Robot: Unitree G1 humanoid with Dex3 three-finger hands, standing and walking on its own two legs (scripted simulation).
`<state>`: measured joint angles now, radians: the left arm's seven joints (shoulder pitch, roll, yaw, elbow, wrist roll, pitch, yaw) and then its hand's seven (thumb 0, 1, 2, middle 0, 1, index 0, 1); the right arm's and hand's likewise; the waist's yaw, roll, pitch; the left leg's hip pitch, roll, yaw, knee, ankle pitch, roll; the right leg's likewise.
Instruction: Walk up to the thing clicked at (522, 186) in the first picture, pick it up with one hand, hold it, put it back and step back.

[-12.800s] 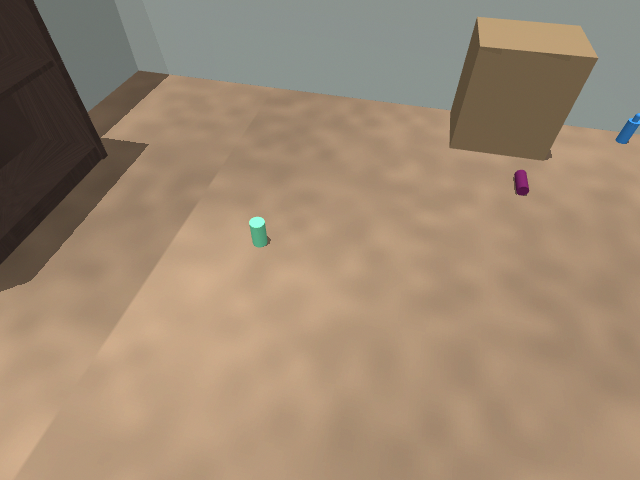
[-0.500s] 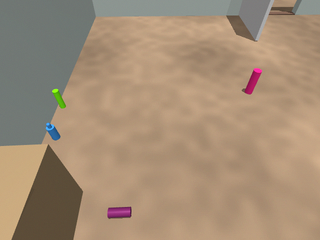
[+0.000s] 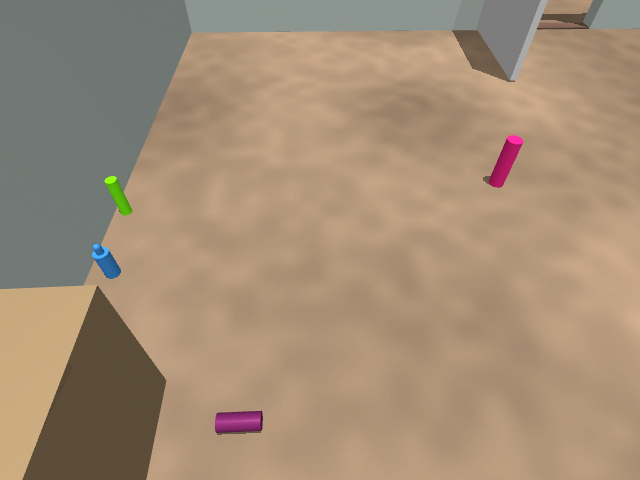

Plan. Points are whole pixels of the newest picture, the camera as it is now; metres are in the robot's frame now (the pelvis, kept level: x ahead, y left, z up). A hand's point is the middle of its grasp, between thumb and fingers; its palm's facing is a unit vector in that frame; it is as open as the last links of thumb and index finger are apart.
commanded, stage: stand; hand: left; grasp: from above
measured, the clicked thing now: (239, 421) +0.43 +0.25 -0.76
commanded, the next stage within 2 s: rise first in 0.36 s
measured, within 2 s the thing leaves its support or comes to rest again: neither
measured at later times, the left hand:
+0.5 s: hand out of the picture +0.07 +0.25 -0.16, palm faces -0.01 -0.94 -0.34, open 7.3 cm
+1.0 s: hand out of the picture +0.13 +0.26 -0.21, palm faces -0.09 -0.91 -0.42, open 13.3 cm
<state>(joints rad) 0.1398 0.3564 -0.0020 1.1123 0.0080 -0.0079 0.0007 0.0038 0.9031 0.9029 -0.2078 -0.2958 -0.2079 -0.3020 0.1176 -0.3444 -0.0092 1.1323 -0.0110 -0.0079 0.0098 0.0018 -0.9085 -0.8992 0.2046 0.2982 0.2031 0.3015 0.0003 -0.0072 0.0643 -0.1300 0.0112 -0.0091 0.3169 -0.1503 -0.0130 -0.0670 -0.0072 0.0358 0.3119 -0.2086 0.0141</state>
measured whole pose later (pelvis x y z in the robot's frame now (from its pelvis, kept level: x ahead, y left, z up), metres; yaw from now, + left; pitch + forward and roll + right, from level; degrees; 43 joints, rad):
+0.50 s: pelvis +0.00 +0.00 +0.00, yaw +0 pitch -2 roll +0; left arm 0.14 0.35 0.00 1.08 0.00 -0.01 0.01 0.00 0.90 0.90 -0.21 -0.30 -0.21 -0.31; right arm 0.13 -0.34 0.00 1.09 0.00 0.00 0.00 0.00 -0.91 -0.90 0.20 0.30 0.20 0.30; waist -0.01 -0.01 0.05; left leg -0.16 0.01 -0.02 0.34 -0.16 -0.01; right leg -0.09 -0.01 0.03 0.32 -0.21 0.02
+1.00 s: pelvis -0.01 +0.01 -0.06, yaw +0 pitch +13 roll -1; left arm 0.15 0.32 0.14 0.67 0.19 0.17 -0.01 0.00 -0.37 0.96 -0.14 -0.97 -0.13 -0.99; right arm 0.23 -0.24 -0.03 0.62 0.02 -0.08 -0.01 0.01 -0.90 -0.90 0.21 0.30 0.20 0.30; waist -0.02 0.00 -0.07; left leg -0.75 0.01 -0.03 0.94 -0.42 0.00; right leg -0.67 0.00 0.02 0.92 -0.48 0.02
